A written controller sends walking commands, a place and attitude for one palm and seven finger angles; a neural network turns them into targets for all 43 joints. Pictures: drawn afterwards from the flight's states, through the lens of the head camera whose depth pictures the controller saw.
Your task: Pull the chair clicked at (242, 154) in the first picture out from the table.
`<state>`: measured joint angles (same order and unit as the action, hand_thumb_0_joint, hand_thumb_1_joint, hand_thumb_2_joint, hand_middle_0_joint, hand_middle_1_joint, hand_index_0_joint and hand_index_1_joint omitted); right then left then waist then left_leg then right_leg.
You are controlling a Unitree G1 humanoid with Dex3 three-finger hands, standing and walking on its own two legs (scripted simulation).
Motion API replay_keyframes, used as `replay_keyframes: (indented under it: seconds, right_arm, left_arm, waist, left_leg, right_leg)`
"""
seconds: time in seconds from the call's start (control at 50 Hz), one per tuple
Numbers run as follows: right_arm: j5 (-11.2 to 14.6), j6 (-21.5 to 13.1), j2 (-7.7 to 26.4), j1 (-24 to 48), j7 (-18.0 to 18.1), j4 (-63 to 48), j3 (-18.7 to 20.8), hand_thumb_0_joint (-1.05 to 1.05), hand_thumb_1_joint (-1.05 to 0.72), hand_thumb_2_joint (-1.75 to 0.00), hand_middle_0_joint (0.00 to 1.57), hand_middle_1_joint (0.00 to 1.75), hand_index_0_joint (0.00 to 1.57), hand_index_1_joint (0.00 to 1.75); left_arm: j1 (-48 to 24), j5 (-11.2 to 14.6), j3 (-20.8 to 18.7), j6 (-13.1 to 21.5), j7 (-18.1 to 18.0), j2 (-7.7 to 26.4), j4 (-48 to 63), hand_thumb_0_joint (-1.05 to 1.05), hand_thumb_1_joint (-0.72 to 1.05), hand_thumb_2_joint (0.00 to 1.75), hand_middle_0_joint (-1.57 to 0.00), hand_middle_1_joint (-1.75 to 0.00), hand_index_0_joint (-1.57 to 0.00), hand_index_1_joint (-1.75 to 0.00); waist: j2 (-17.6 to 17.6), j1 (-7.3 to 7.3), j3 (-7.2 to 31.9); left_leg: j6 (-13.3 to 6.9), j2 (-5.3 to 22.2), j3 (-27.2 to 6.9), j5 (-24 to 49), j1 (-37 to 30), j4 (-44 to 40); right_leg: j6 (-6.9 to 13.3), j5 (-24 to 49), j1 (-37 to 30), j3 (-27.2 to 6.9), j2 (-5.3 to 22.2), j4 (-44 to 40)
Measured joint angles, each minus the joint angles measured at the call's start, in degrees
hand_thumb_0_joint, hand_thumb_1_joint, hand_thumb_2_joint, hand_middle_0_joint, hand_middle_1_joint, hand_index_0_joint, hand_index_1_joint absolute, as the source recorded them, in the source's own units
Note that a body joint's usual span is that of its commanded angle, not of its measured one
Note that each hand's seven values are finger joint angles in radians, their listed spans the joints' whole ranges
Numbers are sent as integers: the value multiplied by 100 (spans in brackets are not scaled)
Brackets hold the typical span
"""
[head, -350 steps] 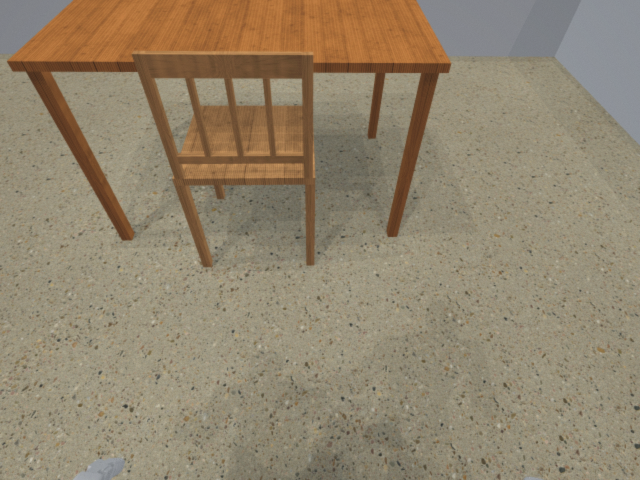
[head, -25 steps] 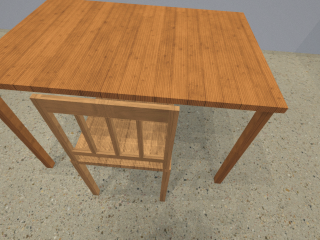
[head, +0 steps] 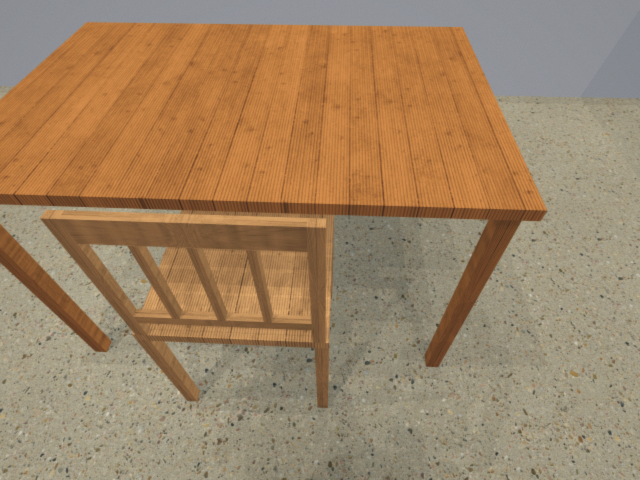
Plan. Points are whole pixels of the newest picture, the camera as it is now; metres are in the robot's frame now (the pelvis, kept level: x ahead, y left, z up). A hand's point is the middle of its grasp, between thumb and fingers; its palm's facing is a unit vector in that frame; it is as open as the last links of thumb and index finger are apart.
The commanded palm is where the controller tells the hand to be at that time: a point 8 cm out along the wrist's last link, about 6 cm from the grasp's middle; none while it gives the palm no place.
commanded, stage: come to a stop and stand still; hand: left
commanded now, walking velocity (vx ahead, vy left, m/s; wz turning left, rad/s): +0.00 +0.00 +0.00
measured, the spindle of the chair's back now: (209, 284) +0.45 +0.23 -0.12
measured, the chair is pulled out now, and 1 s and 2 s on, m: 0.00 0.00 0.00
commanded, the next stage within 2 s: look again from close up in 0.48 s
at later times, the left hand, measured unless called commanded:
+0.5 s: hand out of the picture -0.04 +0.13 -0.17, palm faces +0.07 -0.98 -0.16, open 7.3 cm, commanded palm none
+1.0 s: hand out of the picture +0.00 +0.21 -0.17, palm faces +0.03 -0.97 -0.23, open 7.3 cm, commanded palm none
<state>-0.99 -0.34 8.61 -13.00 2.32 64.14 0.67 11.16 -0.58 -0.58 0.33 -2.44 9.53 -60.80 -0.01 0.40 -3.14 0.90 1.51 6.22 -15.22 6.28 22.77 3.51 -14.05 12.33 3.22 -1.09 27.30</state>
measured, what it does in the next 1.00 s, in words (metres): steps on the spot: left foot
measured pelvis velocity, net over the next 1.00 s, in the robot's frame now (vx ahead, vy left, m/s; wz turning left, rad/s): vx -0.02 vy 0.03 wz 0.01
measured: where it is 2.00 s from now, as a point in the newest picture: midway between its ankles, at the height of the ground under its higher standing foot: outside the picture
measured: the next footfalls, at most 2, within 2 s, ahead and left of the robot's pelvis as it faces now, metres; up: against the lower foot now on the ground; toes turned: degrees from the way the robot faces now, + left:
left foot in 0.68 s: +0.01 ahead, +0.12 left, +0.00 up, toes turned +5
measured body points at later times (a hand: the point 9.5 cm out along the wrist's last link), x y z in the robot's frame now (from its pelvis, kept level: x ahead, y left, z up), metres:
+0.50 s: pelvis -0.01 -0.02 +0.00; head +0.01 -0.03 +0.45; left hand -0.04 +0.18 -0.16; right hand -0.06 -0.22 -0.16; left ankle -0.03 +0.13 -0.74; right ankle +0.01 -0.07 -0.74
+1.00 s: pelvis -0.02 +0.03 +0.00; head -0.02 +0.02 +0.45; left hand +0.00 +0.26 -0.15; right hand -0.02 -0.19 -0.16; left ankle -0.03 +0.12 -0.74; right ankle +0.01 -0.07 -0.74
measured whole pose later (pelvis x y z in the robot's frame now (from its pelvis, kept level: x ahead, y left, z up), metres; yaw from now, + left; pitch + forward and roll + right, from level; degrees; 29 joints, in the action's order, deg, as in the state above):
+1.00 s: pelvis -0.02 +0.03 +0.00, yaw +0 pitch -1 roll +0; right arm -1.2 -1.5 8.3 -18.4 1.5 61.2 -0.3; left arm 16.4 -0.6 0.0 0.9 -2.6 9.6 -60.8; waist -0.3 0.6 0.0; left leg -2.1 -0.8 5.1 -15.4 9.7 26.3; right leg 1.4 -12.7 13.8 3.0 0.5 27.8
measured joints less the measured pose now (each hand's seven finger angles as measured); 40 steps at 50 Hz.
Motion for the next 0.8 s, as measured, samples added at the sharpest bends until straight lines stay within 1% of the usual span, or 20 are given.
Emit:
replay_keyframes:
  seconds: [0.22, 0.4, 0.58, 0.62, 0.64, 0.68, 0.74, 0.8]
  right_arm:
    - [-16, 2, -158, -451, -65, 231, -101, 0, -91, -90, 20, 30, 20, 30]
    - [-9, 2, -241, -693, -52, 317, -121, 0, -91, -90, 20, 30, 20, 30]
    - [0, -36, -300, -737, -14, 289, -120, 0, -91, -90, 20, 30, 20, 30]
    - [28, -22, -248, -650, -38, 195, -99, 0, -91, -90, 20, 30, 20, 30]
    - [44, -18, -208, -599, -29, 82, -79, 0, -91, -90, 20, 30, 20, 30]
    - [60, -61, -123, -548, 5, -136, -31, 0, -91, -90, 20, 30, 20, 30]
    - [34, -50, -87, -467, 2, -271, 8, 0, -91, -90, 20, 30, 20, 30]
    - [-12, -33, -46, -458, -19, -329, 10, 1, -93, -90, 20, 30, 20, 30]
  left_arm:
    - [316, 14, 17, 38, 30, -37, -209, 0, 94, 90, -20, -30, -20, -30]
    - [677, 18, 51, 53, 39, -259, -385, 0, 92, 90, -20, -30, -20, -30]
    - [817, 14, 63, 85, 34, -426, -449, 0, 91, 90, -20, -30, -20, -30]
    - [781, -8, 90, 156, -53, -478, -442, 0, 91, 90, -20, -30, -20, -30]
    - [779, -3, 97, 176, -85, -503, -402, 0, 91, 90, -20, -30, -20, -30]
    - [812, 12, 108, 171, -117, -529, -336, 0, 91, 90, -20, -30, -20, -30]
    - [816, -18, 109, 98, -96, -441, -330, 0, 91, 90, -20, -30, -20, -30]
    - [771, -36, 90, 51, -70, -295, -272, 1, 92, 90, -20, -30, -20, -30]
  waist:
    - [-67, 3, 78]
    - [-52, -25, 60]
    - [5, -62, 98]
    - [-77, -69, 51]
    - [-117, -57, 12]
    - [-194, -2, 22]
    - [-157, 88, 160]
    - [-109, 90, 299]
  left_leg:
    - [98, 113, -111, 233, -47, -255]
    - [132, 170, -159, 237, 30, -221]
    - [143, 197, -187, 183, 84, -172]
    - [115, 275, -176, -14, 310, 243]
    - [81, 266, -198, -119, 397, 401]
    - [13, 203, -258, -104, 454, 501]
    - [-28, 103, -237, -181, 416, 627]
    - [-94, 4, -206, -194, 401, 621]
  right_leg:
    - [117, 274, -163, 121, -125, -435]
    - [161, 318, -147, 169, -179, -511]
    - [161, 298, -137, 193, -205, -542]
    - [109, 324, -80, 207, -253, -527]
    - [103, 329, -35, 190, -267, -469]
    - [111, 250, 53, 160, -270, -252]
    - [70, 86, 69, 117, -170, -6]
    - [-11, 38, 105, 83, -69, 102]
